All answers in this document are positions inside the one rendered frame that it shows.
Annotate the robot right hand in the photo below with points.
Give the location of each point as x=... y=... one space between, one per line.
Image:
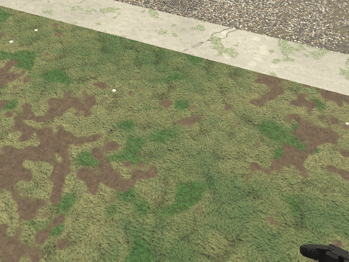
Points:
x=324 y=253

